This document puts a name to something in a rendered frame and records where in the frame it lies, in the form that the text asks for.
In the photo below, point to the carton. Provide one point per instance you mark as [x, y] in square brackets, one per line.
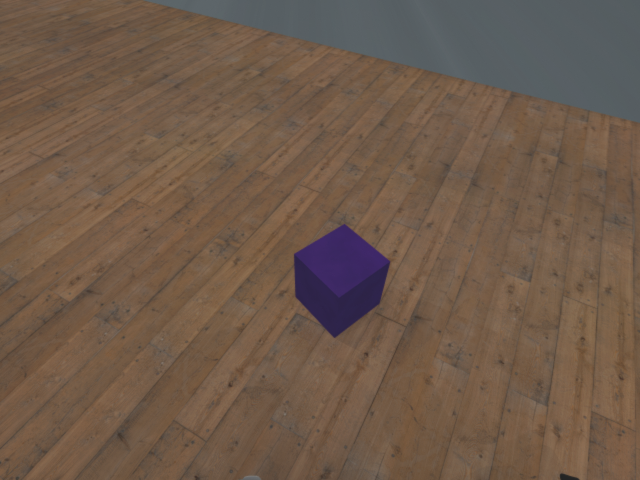
[339, 278]

